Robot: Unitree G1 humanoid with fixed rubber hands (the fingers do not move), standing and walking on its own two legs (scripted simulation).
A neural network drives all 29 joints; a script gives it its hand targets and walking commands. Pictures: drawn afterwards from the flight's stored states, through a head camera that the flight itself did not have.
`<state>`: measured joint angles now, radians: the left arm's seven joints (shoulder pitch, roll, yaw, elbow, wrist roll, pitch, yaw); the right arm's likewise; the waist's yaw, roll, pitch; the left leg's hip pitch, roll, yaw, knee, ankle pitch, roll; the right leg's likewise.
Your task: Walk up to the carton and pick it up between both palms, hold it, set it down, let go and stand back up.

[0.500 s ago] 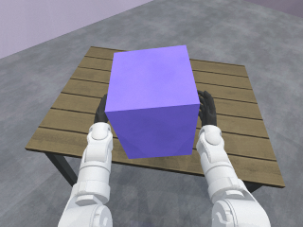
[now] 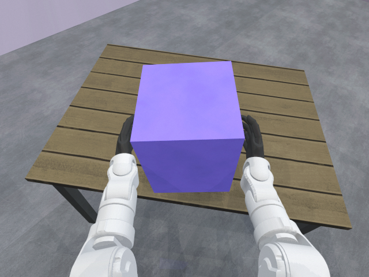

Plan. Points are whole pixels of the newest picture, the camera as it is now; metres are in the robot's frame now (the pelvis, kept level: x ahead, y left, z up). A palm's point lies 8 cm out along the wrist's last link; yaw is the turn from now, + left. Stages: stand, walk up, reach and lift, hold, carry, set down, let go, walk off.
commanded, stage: set down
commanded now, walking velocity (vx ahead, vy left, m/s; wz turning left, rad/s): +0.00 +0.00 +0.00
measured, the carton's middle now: (189, 132) +0.43 -0.01 +0.03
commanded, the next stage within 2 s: none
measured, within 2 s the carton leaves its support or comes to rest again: rests again in 0.96 s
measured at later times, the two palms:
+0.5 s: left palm (135, 154) +0.39 +0.13 -0.01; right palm (251, 156) +0.39 -0.16 +0.00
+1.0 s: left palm (142, 163) +0.40 +0.11 -0.06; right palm (249, 168) +0.38 -0.17 -0.05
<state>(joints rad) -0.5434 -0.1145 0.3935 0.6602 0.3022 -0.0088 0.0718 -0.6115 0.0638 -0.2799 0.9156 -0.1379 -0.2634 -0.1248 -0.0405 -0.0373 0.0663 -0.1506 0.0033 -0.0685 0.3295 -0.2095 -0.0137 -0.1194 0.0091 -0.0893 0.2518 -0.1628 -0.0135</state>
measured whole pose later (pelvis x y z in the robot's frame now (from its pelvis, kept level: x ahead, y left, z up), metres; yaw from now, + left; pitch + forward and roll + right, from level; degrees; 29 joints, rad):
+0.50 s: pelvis +0.01 +0.00 +0.00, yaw +0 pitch +12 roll -1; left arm -0.57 -0.11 0.38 0.80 0.28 -0.22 0.12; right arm -0.61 0.06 -0.36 0.97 -0.20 -0.36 -0.12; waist -0.04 -0.03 -0.01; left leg -0.35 0.01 -0.07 0.35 -0.21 -0.02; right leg -0.32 0.02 -0.09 0.27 -0.16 -0.01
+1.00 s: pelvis +0.01 +0.00 -0.01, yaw -1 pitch +25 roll -1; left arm -0.62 -0.12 0.41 0.97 0.28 -0.45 0.15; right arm -0.62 0.06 -0.45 1.01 -0.28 -0.47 -0.11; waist -0.04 -0.02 -0.10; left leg -0.64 0.01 -0.07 0.42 -0.21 -0.02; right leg -0.61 0.02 -0.09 0.33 -0.16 -0.01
